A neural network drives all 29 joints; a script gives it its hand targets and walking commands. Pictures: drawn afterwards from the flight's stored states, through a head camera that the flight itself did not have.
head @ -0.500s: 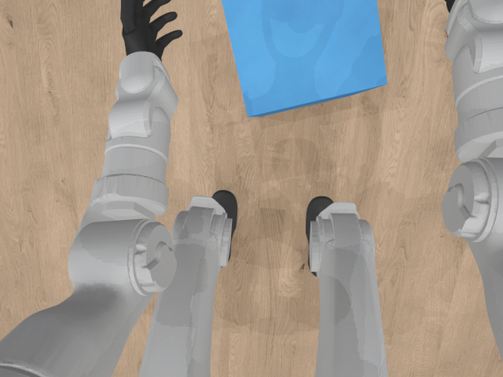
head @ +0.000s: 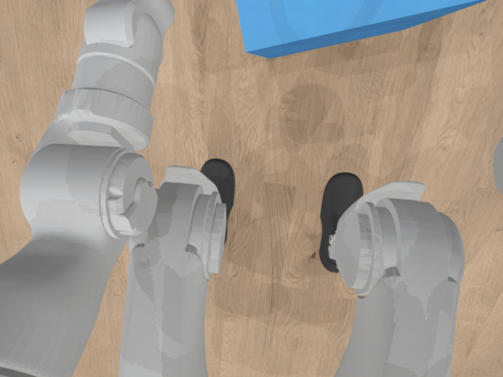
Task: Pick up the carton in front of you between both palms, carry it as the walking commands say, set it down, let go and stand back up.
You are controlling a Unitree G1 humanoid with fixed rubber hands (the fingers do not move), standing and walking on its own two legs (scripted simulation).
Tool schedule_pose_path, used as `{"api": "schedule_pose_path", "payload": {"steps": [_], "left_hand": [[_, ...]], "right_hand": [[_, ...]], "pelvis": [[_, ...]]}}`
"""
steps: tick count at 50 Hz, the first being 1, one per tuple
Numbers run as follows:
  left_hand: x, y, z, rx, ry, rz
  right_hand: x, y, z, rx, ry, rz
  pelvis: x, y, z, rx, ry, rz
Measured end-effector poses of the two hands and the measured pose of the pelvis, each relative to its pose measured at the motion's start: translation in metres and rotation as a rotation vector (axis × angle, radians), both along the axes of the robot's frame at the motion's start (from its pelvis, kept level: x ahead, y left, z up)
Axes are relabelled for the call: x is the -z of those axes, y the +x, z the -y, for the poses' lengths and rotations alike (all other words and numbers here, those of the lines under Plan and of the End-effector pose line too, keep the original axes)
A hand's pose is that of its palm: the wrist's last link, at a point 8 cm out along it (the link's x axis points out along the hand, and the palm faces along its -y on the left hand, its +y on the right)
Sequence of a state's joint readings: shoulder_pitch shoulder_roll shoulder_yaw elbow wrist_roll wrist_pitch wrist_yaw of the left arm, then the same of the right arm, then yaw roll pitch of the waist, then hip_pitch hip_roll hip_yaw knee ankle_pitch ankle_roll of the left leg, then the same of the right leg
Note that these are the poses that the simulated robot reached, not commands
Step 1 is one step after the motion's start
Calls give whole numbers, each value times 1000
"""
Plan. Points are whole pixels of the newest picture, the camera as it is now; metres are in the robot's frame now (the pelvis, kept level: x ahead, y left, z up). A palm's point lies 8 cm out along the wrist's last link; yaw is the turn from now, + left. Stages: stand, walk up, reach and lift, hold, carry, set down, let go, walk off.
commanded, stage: reach and lift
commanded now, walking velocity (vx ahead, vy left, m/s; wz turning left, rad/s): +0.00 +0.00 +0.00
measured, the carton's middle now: out of the picture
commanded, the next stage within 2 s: none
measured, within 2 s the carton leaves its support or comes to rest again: leaves its support in 0.74 s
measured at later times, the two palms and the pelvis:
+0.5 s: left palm out of the picture +0.56 +0.09 -0.17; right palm out of the picture +0.58 -0.21 -0.18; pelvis +0.00 +0.00 +0.00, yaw +0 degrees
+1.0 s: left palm out of the picture +0.54 +0.08 -0.06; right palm out of the picture +0.54 -0.22 -0.07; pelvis +0.01 +0.01 +0.03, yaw -4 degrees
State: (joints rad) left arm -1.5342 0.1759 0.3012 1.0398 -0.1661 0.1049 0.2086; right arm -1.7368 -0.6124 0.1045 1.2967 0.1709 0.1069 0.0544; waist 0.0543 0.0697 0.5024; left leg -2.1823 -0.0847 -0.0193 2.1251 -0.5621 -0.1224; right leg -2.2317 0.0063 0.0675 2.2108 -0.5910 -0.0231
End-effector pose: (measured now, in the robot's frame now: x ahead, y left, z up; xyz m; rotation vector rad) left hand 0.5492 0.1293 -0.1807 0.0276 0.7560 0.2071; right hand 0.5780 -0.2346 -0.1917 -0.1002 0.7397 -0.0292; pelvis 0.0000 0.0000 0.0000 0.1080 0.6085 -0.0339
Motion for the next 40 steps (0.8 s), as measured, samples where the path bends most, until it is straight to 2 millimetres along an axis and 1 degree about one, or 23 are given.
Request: {"api": "schedule_pose_path", "payload": {"steps": [3,7,16,18,20,21,26,34,38,40], "left_hand": [[2,5,5,11,-7,5],[-1,9,11,16,-14,17],[-6,3,17,27,-21,7],[-7,3,24,39,-35,10],[-8,5,37,60,-60,13],[-8,5,39,42,-53,11],[-9,7,38,21,-46,-2],[-11,13,36,8,-63,-4],[-21,13,39,-7,-64,14],[-30,11,41,-14,-61,34]], "right_hand": [[-2,5,0,2,0,20],[-9,9,-1,2,0,32],[-12,0,-9,-18,11,13],[-13,0,-13,-31,18,13],[-14,0,-19,-42,25,11],[-14,-1,-19,-41,17,5],[-15,1,-20,-52,1,-22],[-14,-2,-20,-60,27,-27],[-16,-8,-20,-40,18,-25],[-22,-12,-20,-25,10,-21]], "pelvis": [[4,4,-1,-4,-3,3],[7,7,-3,-3,-4,-1],[4,3,-6,2,-4,-2],[3,1,-6,2,-5,4],[2,-1,-6,2,-5,13],[2,-2,-6,4,-5,18],[4,-2,-3,5,-6,30],[11,6,2,0,-12,-3],[9,10,2,2,-11,-27],[7,11,1,9,-12,-38]]}}
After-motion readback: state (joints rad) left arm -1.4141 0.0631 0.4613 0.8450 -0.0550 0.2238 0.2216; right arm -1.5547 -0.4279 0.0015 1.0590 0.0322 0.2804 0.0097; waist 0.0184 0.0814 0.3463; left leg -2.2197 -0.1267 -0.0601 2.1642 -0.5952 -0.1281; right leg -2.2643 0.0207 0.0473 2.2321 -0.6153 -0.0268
